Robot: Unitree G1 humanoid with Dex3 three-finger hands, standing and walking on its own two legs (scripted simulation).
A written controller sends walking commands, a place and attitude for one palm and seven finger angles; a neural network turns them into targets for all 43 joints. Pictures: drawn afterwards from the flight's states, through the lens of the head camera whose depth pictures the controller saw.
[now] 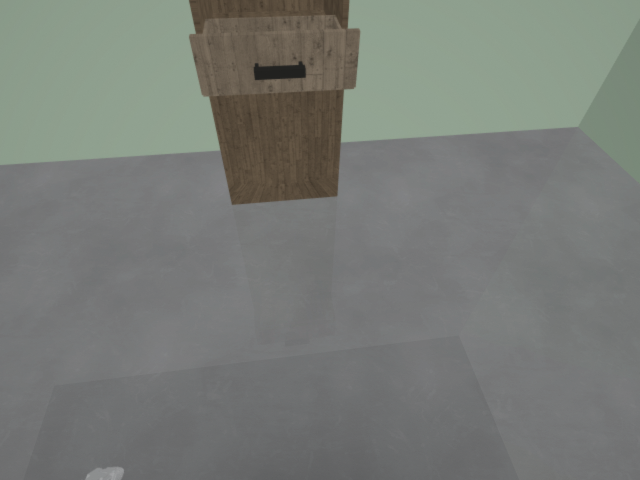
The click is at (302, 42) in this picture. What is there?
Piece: drawer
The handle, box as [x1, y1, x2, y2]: [254, 61, 305, 79]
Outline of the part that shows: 305,68 301,61 299,61 298,65 259,67 257,63 255,63 254,76 255,79 305,77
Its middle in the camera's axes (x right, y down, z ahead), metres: -0.12 -0.47 +1.07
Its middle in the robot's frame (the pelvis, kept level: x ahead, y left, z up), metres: +1.11 +0.18 +0.00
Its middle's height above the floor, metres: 0.77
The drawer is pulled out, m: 0.29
